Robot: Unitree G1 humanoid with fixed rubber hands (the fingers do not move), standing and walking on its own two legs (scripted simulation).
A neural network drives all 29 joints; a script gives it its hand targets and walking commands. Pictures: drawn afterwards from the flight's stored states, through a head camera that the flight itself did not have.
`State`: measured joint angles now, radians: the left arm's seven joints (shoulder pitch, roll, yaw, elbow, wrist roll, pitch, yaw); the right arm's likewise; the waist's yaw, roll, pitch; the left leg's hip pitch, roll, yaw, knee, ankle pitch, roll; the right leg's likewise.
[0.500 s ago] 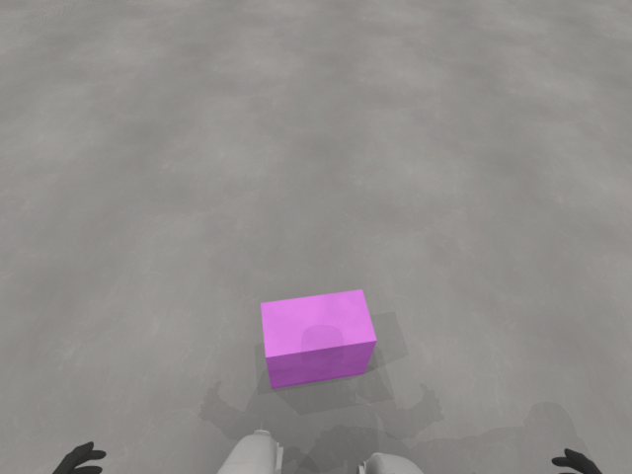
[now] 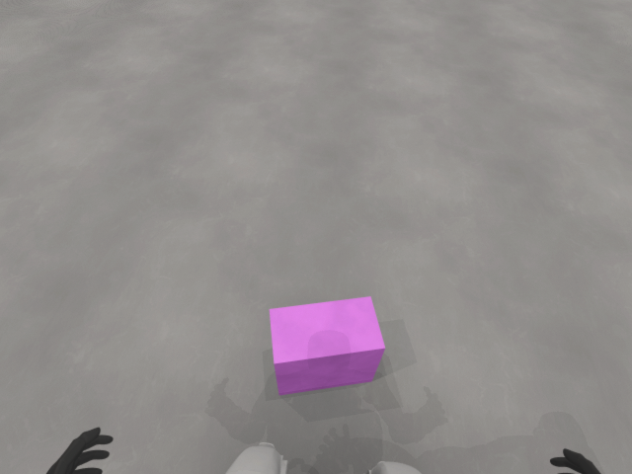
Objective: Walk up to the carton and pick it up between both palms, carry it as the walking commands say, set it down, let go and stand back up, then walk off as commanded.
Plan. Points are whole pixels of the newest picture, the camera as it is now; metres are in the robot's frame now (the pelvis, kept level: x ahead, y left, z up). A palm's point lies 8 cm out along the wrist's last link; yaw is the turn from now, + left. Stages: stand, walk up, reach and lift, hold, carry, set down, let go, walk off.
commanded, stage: walk up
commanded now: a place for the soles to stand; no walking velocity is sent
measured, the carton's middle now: (323, 347) +0.53 -0.02 -0.60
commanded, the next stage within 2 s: none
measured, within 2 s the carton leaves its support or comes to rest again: neither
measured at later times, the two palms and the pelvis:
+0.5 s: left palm out of the picture +0.12 +0.31 -0.07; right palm out of the picture +0.10 -0.33 -0.07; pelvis +0.00 +0.00 +0.00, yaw +0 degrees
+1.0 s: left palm out of the picture +0.12 +0.31 -0.06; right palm out of the picture +0.10 -0.33 -0.07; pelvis +0.00 -0.01 +0.00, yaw +1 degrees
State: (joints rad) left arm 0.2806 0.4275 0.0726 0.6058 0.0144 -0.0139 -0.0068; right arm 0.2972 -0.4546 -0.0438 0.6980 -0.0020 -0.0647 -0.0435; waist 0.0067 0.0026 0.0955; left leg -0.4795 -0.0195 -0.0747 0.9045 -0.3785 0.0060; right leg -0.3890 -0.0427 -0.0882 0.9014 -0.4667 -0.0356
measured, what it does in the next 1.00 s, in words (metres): stands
